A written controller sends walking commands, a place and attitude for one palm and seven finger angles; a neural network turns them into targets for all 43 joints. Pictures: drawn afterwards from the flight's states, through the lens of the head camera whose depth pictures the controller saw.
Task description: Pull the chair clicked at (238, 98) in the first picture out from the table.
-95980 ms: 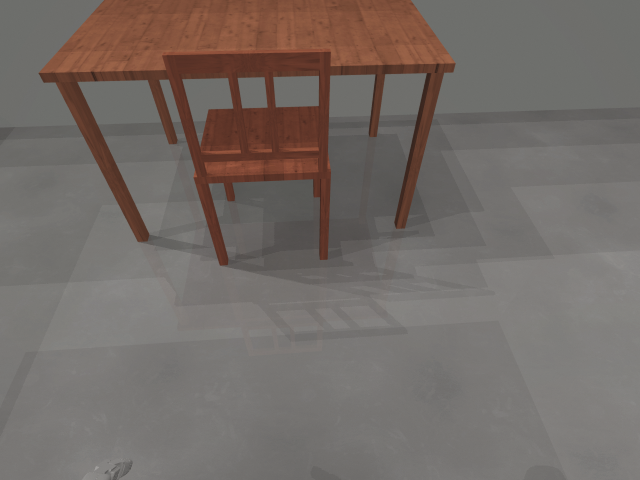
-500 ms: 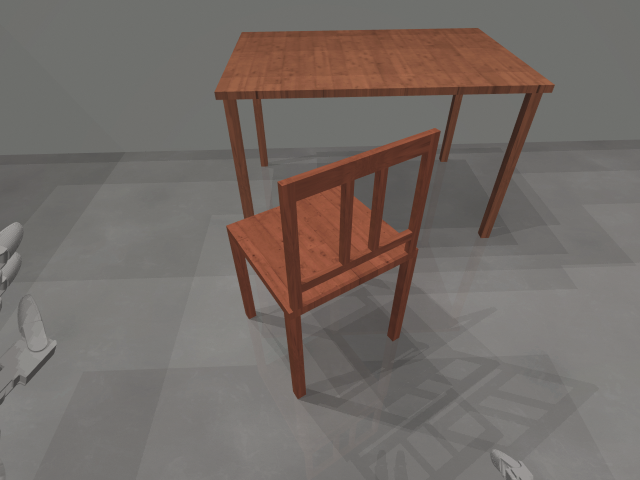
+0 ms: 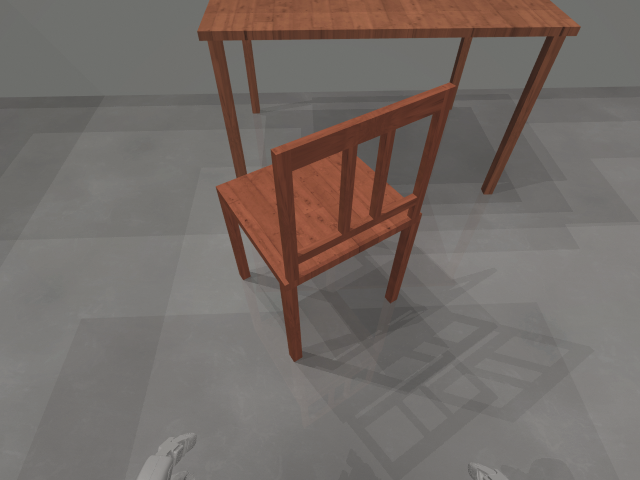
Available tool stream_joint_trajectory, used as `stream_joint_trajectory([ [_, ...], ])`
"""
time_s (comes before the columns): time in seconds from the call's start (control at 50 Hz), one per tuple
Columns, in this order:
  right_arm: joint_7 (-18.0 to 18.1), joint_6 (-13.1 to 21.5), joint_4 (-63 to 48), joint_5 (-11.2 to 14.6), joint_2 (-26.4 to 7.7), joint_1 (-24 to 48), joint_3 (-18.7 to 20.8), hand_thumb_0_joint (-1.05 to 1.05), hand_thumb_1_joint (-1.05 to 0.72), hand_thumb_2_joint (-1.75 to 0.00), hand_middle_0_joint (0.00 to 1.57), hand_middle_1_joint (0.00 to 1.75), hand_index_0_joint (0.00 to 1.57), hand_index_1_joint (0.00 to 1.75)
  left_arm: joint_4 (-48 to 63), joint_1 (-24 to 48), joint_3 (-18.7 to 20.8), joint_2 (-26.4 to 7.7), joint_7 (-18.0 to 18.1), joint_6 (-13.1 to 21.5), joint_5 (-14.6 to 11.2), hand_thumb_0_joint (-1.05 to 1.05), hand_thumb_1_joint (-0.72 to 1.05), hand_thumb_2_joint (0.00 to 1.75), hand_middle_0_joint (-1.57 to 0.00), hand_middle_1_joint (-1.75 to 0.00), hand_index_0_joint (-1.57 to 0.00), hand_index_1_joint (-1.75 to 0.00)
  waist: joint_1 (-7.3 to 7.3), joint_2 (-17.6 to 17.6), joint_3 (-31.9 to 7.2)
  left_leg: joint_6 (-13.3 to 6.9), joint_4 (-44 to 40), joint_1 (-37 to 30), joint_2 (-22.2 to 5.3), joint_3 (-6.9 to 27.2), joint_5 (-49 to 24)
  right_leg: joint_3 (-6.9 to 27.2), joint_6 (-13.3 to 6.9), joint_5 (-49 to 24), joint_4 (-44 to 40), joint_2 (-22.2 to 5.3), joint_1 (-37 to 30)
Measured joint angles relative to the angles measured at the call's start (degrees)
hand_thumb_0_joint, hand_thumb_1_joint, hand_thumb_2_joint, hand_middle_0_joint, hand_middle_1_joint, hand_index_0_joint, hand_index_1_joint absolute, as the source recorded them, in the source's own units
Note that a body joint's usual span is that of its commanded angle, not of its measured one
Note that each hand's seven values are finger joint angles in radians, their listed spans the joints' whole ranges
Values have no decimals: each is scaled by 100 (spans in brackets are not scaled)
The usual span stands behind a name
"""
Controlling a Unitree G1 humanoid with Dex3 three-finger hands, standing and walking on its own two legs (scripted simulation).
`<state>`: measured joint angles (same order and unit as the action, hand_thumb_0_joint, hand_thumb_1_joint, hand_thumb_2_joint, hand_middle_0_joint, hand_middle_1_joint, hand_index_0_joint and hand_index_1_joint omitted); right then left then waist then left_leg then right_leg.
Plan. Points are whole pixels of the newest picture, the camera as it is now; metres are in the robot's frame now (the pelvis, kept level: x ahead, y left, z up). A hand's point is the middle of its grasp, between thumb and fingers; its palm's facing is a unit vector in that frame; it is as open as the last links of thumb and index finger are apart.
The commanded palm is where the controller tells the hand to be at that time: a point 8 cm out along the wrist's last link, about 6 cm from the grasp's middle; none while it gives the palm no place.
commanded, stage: let the arm hang, fingers relaxed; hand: left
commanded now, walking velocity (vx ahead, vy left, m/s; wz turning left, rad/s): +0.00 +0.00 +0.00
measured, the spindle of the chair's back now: (346, 192) +0.68 -0.04 -0.09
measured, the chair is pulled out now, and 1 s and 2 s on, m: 0.53 0.53 0.53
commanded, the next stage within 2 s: look to check the result in 0.84 s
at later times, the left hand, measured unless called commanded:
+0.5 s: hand out of the picture +0.02 +0.18 -0.15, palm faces +0.06 -0.98 -0.21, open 7.4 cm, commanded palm none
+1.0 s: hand out of the picture -0.02 +0.14 -0.16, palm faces +0.06 -0.99 -0.14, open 7.4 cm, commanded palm none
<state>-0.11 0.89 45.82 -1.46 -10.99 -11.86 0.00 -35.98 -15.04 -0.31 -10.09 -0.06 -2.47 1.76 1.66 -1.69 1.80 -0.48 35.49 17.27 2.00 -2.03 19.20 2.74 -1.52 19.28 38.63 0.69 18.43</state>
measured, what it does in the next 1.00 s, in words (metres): stands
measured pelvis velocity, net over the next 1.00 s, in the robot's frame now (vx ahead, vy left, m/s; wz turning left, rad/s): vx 0.01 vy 0.00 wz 0.01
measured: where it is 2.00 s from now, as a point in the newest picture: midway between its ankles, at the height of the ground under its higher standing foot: outside the picture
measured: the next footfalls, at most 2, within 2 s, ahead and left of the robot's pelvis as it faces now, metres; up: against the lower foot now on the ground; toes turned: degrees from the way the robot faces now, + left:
none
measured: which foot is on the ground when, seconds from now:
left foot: down 0.00-1.00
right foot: down 0.00-1.00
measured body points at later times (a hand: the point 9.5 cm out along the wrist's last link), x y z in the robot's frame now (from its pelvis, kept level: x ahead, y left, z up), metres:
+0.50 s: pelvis +0.01 +0.01 +0.02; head +0.01 -0.01 +0.47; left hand +0.01 +0.23 -0.13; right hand +0.01 -0.21 -0.15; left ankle -0.01 +0.10 -0.72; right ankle +0.00 -0.10 -0.72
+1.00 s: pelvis +0.01 +0.00 +0.02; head +0.01 -0.01 +0.47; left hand -0.02 +0.19 -0.14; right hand -0.02 -0.21 -0.14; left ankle -0.01 +0.10 -0.72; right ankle +0.00 -0.10 -0.72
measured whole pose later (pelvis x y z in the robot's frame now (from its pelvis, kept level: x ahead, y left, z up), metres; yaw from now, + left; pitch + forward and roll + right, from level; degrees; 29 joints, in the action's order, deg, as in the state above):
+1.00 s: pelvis +0.01 +0.00 +0.02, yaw +1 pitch -1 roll +0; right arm 2.9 0.5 64.6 -0.8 -6.5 -19.9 0.2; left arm -65.7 -18.8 -0.2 -5.1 2.0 0.1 0.2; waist 0.2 0.5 0.6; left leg -1.6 23.4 8.2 1.4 -1.4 14.5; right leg 1.3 -2.3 14.1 24.2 2.7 9.2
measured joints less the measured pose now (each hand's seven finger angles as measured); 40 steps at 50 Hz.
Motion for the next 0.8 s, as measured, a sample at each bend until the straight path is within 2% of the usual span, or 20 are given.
stream_joint_trajectory([
  [0.02,7,-57,90,30,7,-70,35,1,-91,-90,20,30,20,30,-350,-73,-127,121,-34,-17,-5,1,91,90,-20,-30,-20,-30,47,55,21,-3,149,6,-37,94,237,-88,-53,85,-40,61,-93],
  [0.06,42,-158,286,46,29,-269,114,1,-91,-90,20,30,20,30,-679,-143,35,270,55,99,-150,-2,96,90,-21,-30,-21,-30,35,132,30,-21,443,53,-99,237,432,-288,-114,101,-256,168,-269],
  [0.1,73,-226,536,51,55,-399,144,1,-91,-90,20,30,20,30,-925,-107,111,183,92,187,-107,-5,99,90,-21,-30,-21,-30,-70,139,62,-49,462,-10,-139,288,344,-384,-143,-2,-495,265,-411],
  [0.14,103,-226,729,47,97,-496,177,1,-91,-90,20,30,20,30,-1187,-104,176,68,117,196,-88,-5,99,90,-21,-30,-21,-30,-99,108,59,-92,14,-220,-172,301,62,-417,-146,-69,-633,323,-476],
  [0.2,164,-159,956,23,203,-599,149,1,-91,-90,20,30,20,30,-1610,-85,244,-101,153,125,-132,-4,97,90,-21,-30,-21,-30,-133,-71,38,-119,-359,-399,-100,215,-34,-323,-102,-158,-833,246,-561],
  [0.28,254,-96,1131,33,219,-698,115,1,-91,-90,19,30,20,30,-2049,-78,209,-118,139,91,-156,-2,94,90,-21,-30,-20,-30,-129,34,11,-157,-706,-571,-52,176,-217,-273,-56,-310,-1124,197,-706],
  [0.48,270,-114,1521,44,297,-673,35,1,-92,-90,20,30,20,30,-2594,-158,58,139,168,154,-152,0,91,90,-20,-30,-20,-30,-153,320,-140,-183,-1100,-895,-3,95,-405,-181,-20,-459,-1395,146,-953],
  [0.8,279,-59,1821,58,408,-779,8,0,-91,-90,20,30,20,30,-2921,-339,11,442,181,221,-149,1,91,90,-20,-30,-20,-30,-158,217,-102,-143,-1211,-909,-37,58,-492,-144,-57,-529,-1442,179,-923],
])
